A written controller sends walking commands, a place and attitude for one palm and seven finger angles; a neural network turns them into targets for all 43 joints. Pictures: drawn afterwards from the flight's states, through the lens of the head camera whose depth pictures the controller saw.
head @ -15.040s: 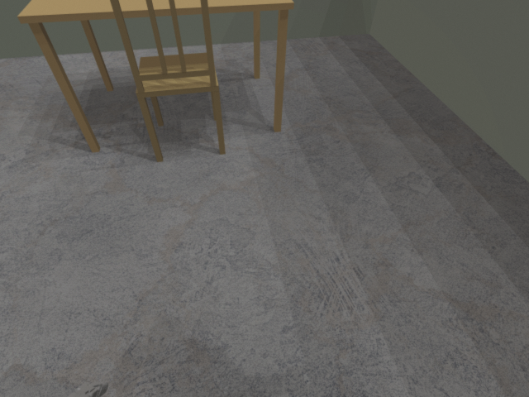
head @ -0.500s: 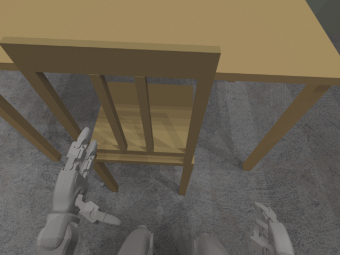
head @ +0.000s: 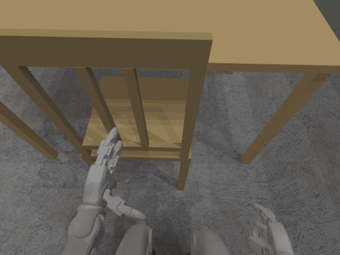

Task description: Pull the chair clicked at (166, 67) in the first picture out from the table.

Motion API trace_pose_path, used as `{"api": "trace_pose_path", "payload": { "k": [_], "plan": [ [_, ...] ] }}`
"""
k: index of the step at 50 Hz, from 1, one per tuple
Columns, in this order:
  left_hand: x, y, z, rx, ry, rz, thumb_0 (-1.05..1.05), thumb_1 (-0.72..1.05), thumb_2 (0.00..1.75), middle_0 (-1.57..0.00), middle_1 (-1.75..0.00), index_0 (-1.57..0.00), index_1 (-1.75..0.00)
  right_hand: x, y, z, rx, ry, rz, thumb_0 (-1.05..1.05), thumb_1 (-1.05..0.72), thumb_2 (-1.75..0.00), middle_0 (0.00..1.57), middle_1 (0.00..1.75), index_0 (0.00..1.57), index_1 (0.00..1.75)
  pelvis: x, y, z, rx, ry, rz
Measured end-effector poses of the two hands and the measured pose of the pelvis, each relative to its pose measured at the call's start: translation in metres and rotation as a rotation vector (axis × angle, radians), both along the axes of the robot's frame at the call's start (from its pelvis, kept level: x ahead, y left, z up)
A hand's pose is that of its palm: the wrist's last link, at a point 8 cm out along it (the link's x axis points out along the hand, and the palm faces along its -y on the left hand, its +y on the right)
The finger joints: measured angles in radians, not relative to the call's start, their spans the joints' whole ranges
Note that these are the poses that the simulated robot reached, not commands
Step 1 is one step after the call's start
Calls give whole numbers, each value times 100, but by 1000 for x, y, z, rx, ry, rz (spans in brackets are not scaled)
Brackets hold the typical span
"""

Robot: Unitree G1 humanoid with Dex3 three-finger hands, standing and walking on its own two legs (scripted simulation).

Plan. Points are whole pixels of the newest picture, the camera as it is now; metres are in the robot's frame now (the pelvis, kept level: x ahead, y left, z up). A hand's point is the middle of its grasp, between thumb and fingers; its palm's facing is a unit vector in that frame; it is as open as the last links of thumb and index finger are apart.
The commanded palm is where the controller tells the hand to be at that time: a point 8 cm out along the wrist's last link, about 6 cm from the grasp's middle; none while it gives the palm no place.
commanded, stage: aim the fingers beside a spindle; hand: left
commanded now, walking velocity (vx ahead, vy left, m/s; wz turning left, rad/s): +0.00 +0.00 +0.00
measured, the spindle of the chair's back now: (104, 114) +0.44 +0.18 +0.03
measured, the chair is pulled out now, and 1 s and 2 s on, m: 0.00 0.00 0.00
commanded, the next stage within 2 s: none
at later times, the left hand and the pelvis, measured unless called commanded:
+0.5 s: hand (122, 167) +0.30 +0.12 +0.03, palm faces +0.03 -1.00 -0.04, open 16.9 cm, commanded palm +0.27 +0.16 +0.02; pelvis +0.00 +0.00 +0.00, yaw +0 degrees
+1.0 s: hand (136, 182) +0.28 +0.09 +0.00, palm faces -0.11 -0.99 +0.04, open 17.0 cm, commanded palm +0.27 +0.15 +0.02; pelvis +0.00 +0.01 +0.00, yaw +0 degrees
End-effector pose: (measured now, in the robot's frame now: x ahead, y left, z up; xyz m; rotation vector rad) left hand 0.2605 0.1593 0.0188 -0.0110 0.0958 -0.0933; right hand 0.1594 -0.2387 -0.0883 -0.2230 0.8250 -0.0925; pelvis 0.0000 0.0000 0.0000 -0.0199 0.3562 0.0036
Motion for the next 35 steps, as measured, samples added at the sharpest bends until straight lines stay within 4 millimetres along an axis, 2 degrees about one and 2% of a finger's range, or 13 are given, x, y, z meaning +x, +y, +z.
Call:
{"api": "trace_pose_path", "payload": {
  "k": [6, 9, 15, 18, 24, 27, 32, 35],
  "plan": [
    [11, 3, 11, 23, -102, 69, -1, -50, 30, -6, -8, -6, -8, -2, 0, -7, 5, 20, 7, 1, -91, -90, 20, 30, 20, 30, -1, -2, -4, 5, 6, -4],
    [17, 5, 10, 31, -107, 79, -1, -50, 30, -6, -8, -6, -8, -3, 1, -12, 16, 36, 17, 1, -91, -90, 20, 30, 20, 30, -2, -3, -6, 3, 10, 2],
    [15, -18, -14, 0, 2, -3, -1, -50, 30, -5, -8, -6, -8, -5, 3, -16, 27, 54, 5, 1, -91, -90, 20, 30, 20, 30, -2, -2, -8, 4, 22, 0],
    [13, -23, -11, -1, -5, -3, -1, -50, 30, -6, -8, -6, -8, -5, 3, -15, 24, 55, -5, 1, -91, -90, 20, 30, 20, 30, -1, -2, -8, 8, 22, -6],
    [18, 5, 14, 49, -120, 113, -1, -50, 30, -6, -8, -6, -8, -5, 4, -15, 34, 66, 5, 1, -91, -90, 20, 30, 20, 30, 0, -3, -5, 10, 13, -6],
    [18, 12, 9, 48, -92, 113, -1, -50, 30, -6, -8, -6, -8, -4, 5, -15, 40, 70, 15, 1, -91, -90, 20, 30, 20, 30, 0, -3, -4, 6, 13, 1],
    [8, -12, -16, -11, 29, -1, -1, -50, 30, -5, -8, -5, -8, 0, 4, -12, 23, 54, 7, 1, -91, -90, 20, 30, 20, 30, 0, 0, -5, 0, 18, 6],
    [6, -23, -16, -22, 13, -29, -1, -50, 30, -6, -8, -6, -8, 2, 2, -10, 0, 42, -2, 1, -91, -90, 20, 30, 20, 30, 0, 1, -7, 0, 22, -1]
  ]
}}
